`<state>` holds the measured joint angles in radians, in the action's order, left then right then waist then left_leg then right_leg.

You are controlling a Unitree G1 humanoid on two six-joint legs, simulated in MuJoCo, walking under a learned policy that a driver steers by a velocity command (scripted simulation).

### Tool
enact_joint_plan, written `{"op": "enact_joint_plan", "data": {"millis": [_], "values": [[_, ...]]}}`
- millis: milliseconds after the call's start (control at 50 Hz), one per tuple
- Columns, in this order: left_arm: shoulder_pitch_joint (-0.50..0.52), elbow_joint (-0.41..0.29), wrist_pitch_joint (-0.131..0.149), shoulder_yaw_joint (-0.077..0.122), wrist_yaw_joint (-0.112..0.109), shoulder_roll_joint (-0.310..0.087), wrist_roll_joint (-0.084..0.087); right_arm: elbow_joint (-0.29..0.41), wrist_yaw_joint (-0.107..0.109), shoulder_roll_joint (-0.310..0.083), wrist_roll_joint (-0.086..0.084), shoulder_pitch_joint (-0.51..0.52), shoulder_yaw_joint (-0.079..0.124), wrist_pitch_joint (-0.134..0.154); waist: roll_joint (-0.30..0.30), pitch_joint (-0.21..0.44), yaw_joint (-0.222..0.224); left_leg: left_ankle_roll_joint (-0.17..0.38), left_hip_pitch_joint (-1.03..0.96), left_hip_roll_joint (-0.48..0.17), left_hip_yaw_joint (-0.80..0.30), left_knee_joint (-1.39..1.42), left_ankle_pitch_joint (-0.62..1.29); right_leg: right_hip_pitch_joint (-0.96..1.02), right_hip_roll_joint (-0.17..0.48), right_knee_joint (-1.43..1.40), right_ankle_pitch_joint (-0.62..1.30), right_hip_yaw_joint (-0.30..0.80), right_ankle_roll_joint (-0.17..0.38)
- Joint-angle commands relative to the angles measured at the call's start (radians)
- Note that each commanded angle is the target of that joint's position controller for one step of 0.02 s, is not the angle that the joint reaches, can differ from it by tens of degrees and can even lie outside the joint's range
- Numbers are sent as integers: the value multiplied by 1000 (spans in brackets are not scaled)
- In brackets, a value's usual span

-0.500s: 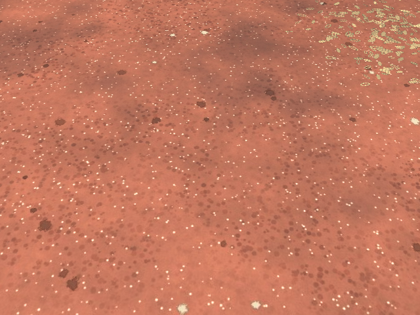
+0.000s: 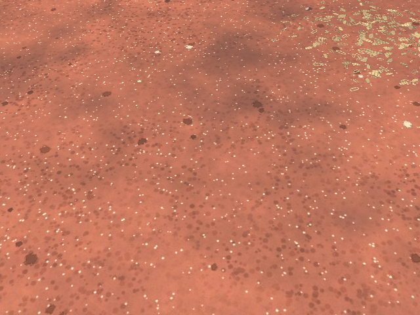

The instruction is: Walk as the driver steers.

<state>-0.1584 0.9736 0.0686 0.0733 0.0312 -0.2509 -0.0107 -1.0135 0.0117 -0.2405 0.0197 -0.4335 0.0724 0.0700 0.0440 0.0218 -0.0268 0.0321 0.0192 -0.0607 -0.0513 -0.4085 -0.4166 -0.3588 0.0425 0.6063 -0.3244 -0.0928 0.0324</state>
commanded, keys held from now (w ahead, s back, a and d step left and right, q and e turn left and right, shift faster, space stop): w+shift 0.54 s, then w+e+shift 0.46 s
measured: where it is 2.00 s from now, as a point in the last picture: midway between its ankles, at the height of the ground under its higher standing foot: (293, 106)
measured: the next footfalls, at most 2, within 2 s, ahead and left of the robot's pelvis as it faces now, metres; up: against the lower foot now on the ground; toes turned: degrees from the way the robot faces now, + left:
right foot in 0.02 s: +0.08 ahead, -0.12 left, +0.00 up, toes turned -4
left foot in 0.50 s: +0.53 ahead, +0.06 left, +0.00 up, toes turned +4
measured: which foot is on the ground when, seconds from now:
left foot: down 0.00-0.00, up 0.02-0.48, down 0.50-0.98, up 1.00-1.00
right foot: up 0.00-0.00, down 0.02-0.52, up 0.54-0.94, down 0.96-1.00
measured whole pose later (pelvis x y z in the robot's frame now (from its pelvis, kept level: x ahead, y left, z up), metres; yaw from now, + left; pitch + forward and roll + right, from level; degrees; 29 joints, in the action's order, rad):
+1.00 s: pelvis +0.80 -0.04 -0.04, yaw -17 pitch +0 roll +0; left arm -0.11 0.80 0.05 0.04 0.05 -0.26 -0.01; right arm -0.97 0.03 -0.21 0.03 -0.43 0.03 0.08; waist -0.01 -0.04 0.03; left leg -0.03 -0.03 -0.01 0.18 -1.01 -0.26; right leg -0.51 -0.13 0.66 -0.22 -0.17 0.23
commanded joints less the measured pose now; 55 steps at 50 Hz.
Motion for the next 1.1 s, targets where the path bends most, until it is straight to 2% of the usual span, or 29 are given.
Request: {"op": "enact_joint_plan", "data": {"millis": [20, 40, 60, 100, 140, 260, 400, 460, 480, 500, 520, 540, 560, 580, 620, 660, 680, 740, 820, 880, 900, 940, 960, 980, 1000, 1020, 1040, 1060, 1100], "values": [[-495, 93, -9, 55, -11, -155, -44, 88, -13, -91, 38, 193, 12, 26, -251, 11, 308, 122, 610, 37, 79, -516, 125, 634, 75, -176, -262, 152, 20], [-552, 101, 6, 38, -15, -196, -50, 170, -20, 36, 21, 260, -16, 42, -463, 33, 274, 109, 838, 178, -32, -819, -141, 596, 301, -468, -688, 746, 69], [-337, 60, -1, 24, -18, -174, -49, 200, -32, 17, 4, 254, -15, 42, -310, -62, 137, 125, 930, 96, -125, -951, 13, 455, 364, -542, -759, 899, 125], [-153, -7, 12, 11, -9, -119, -21, 184, -56, -58, 16, 232, -4, 36, -65, -88, 42, 99, 841, -50, -46, -881, 232, 292, 297, -479, -466, 605, 120], [-160, -1, 29, -7, -13, -76, -18, 169, -71, -45, 42, 193, -7, 11, -111, -69, 11, 52, 745, -76, -5, -830, 267, 218, 206, -516, -324, 434, 106], [-334, 43, 53, -19, -20, -56, -4, 267, -75, -47, 19, 451, -21, -23, -71, -178, 64, -3, 877, -62, 91, -597, 400, 280, 146, -603, 10, 239, 152], [-378, 60, 61, -24, -34, -78, 0, 338, -71, -30, 5, 606, -43, -17, -98, -184, 68, 83, 662, 22, 197, -203, 427, 484, 163, -615, 671, 63, 139], [-376, 69, 39, -8, -51, -155, -27, 290, -43, -96, 5, 397, -19, -11, -199, -11, -51, 140, 371, 142, 222, -205, 250, 572, 202, -244, 1356, 27, 114], [-349, 65, 24, 2, -57, -181, -34, 221, -30, -135, 2, 174, 0, -7, -206, 96, -149, 159, 147, 162, 210, -166, 208, 518, 196, 12, 1349, 14, 103], [-312, 43, 19, 0, -56, -159, -33, 159, -15, -193, 17, -40, 24, -3, -168, 198, -236, 186, -159, 54, 85, -163, 110, 290, 152, 333, 1080, 16, 98], [-385, -7, 28, -34, -21, 14, 9, 141, -7, -288, 51, -98, 51, 2, 119, 313, -131, 269, -460, -249, -423, -66, -338, -139, -18, 731, 237, 47, 71], [-346, -23, 53, -21, -13, -40, 19, 136, -25, -257, 30, -65, 49, 3, 138, 349, -119, 277, -453, -310, -817, 160, -469, -301, -102, 866, -104, 203, 102], [-218, -64, 53, -11, -23, -74, 25, 130, -30, -203, 30, 57, 40, 11, 65, 135, -73, 229, -301, -271, -631, 176, -378, -398, -23, 884, 17, 204, 122], [-183, -72, 54, -16, -22, -70, 21, 132, -33, -127, 25, 107, 23, 23, -49, 50, -47, 205, -127, -261, -470, 190, -210, -361, 26, 824, 101, 189, 123], [-211, -68, 25, -25, -6, -21, -6, 108, -28, -51, 23, 147, -3, 40, -45, -36, 41, 132, 110, -192, -255, 245, -71, -256, 75, 738, 134, 197, 107], [-191, -83, -9, -30, 8, 4, -16, 75, -29, -18, 2, 111, -15, 58, -20, -100, 65, 79, 202, -145, -92, 276, 68, -246, 107, 699, 149, 201, 87], [-164, -102, -24, -34, 18, 17, -16, 67, -28, -54, -5, 106, -10, 65, 14, -109, 78, 72, 205, -154, -51, 311, 79, -303, 101, 693, 182, 173, 76], [10, -169, -34, -42, 26, -3, -1, 65, -35, -47, 2, 84, -17, 83, -8, -191, 49, 23, 249, -75, 159, 363, 346, -345, 83, 510, 349, 99, 68], [163, -234, -18, -59, 39, 2, 4, 43, -11, -73, -11, -13, -30, 89, -25, -202, 18, -25, 116, -59, 300, 363, 834, -286, 15, 204, 487, -58, 97], [119, -222, -15, -51, 40, -47, -2, 58, 32, -143, -12, -27, -24, 75, 34, -107, 62, -58, -88, -102, 341, 198, 1399, -158, -95, 80, 487, -143, 134], [47, -204, -20, -42, 38, -78, -2, 70, 48, -178, -7, -16, -15, 61, 62, -52, 109, -63, -130, -123, 339, 83, 1545, -77, -132, 71, 435, -150, 146], [-304, -109, -30, 0, 25, -166, -2, 111, 60, -229, 13, 82, 5, 24, 96, 108, 287, -46, -65, -162, 305, -367, 1642, 260, -169, 82, 301, -100, 201], [-495, -60, -34, 31, 7, -207, 4, 130, 50, -245, 18, 162, 18, 9, 51, 146, 388, -28, 82, -121, 297, -772, 1347, 448, -118, -4, 231, 10, 263], [-410, -51, -45, 48, -11, -219, 30, 170, 16, -134, 25, 248, -3, 24, -190, 40, 302, -9, 412, 87, 251, -1134, 199, 524, -49, -8, 220, 165, 275], [-321, -95, -55, 68, -7, -343, -12, 304, 2, -69, -4, 142, -26, 52, -332, 209, 132, -76, 751, 164, 76, -1343, -90, 785, 151, -94, 348, 741, 512], [-275, -136, -55, 65, -25, -301, -36, 318, 1, -79, -6, 125, -44, 75, -185, 280, 137, -54, 912, 102, -76, -1326, -38, 833, 259, -333, -63, 1001, 552], [-240, -140, -49, 47, -36, -196, -33, 300, -3, -127, 7, 167, -40, 86, 36, 125, 114, -36, 905, 32, -82, -1197, 29, 643, 236, -409, -207, 931, 475], [-216, -128, -38, 35, -38, -166, -23, 311, -6, -125, 23, 219, -38, 81, 109, 31, 61, -42, 829, -5, -68, -1090, 50, 442, 193, -424, -171, 833, 415], [-181, -135, -5, 24, -45, -159, -5, 321, -11, -96, 66, 239, -54, 30, 131, -64, -8, -78, 697, -58, -58, -959, 53, 160, 93, -433, -18, 662, 361]]}}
